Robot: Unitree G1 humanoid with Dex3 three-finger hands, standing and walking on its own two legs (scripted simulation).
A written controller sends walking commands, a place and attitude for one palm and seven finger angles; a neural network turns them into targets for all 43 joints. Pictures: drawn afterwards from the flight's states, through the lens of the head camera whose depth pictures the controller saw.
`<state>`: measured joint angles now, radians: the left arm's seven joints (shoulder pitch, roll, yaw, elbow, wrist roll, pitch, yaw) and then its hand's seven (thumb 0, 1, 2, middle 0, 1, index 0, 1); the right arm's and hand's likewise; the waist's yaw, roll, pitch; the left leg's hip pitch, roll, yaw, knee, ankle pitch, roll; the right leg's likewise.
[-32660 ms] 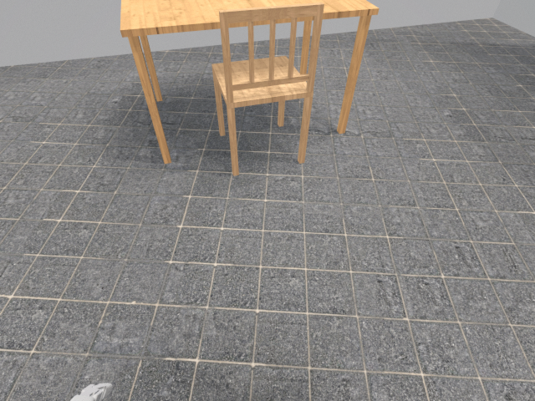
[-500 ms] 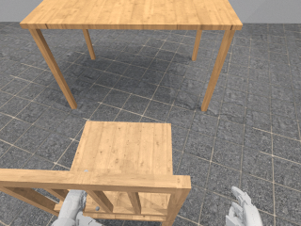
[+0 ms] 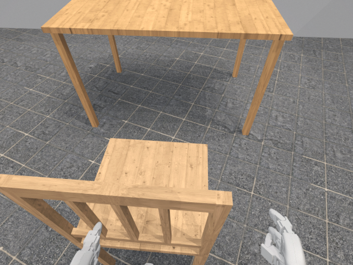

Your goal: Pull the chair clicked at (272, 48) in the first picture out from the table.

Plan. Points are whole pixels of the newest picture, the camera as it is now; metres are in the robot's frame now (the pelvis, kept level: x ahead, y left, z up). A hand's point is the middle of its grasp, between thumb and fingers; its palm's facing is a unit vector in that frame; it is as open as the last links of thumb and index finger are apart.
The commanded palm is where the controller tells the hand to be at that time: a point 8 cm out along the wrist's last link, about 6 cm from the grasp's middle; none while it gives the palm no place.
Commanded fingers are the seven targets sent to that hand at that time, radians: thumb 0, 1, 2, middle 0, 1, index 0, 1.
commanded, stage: draw the fingers out of the gap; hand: left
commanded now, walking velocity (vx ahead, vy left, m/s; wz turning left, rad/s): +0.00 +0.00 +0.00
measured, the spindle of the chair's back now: (127, 221) +0.24 +0.13 -0.04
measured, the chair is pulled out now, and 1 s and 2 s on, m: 0.67 0.66 0.66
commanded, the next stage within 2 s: draw the hand back to the body in 0.02 s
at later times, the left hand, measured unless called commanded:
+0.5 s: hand out of the picture +0.12 +0.17 +0.04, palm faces +0.05 -0.99 -0.09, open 17.4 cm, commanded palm +0.09 +0.23 +0.08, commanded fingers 0.00 -0.55 0.20 0.00 0.00 0.00 0.00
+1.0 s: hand (23, 225) +0.17 +0.24 +0.14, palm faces +0.34 -0.84 -0.43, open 14.1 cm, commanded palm +0.12 +0.28 +0.18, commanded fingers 0.00 0.32 0.62 -0.12 -0.18 -0.12 -0.18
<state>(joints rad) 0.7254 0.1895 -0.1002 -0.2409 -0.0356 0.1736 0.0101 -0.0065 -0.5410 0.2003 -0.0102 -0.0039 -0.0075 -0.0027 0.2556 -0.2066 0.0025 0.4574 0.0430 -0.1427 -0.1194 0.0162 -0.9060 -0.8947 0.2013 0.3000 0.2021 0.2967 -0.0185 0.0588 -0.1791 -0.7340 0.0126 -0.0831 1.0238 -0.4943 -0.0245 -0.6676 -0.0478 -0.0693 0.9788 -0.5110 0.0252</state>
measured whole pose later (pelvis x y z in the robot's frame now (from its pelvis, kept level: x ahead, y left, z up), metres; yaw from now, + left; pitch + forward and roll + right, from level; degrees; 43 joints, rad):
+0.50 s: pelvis -0.01 +0.00 -0.01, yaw +0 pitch +11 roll -3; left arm 0.81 0.25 0.04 -0.36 -0.20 -0.22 -0.12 -0.01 -0.55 0.20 0.00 0.00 -0.02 -0.01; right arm 0.23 -0.17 -0.03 0.55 0.07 -0.21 -0.11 0.02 -0.91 -0.89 0.20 0.30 0.20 0.30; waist 0.03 0.06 -0.15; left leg -0.79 0.02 -0.10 1.11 -0.51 -0.03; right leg -0.71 -0.04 -0.09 1.04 -0.52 0.02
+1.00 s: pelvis -0.01 +0.00 +0.04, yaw +0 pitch +0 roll -2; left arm 0.60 0.33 0.20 -0.40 -0.04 0.00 0.15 0.00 -0.02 0.45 -0.08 -0.11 -0.10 -0.12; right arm 0.20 -0.20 0.05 0.62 0.04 -0.17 -0.15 0.02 -0.91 -0.89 0.20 0.30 0.20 0.30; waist 0.06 0.09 -0.04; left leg -0.37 0.03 -0.07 0.75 -0.38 -0.02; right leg -0.30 -0.03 -0.07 0.67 -0.37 0.03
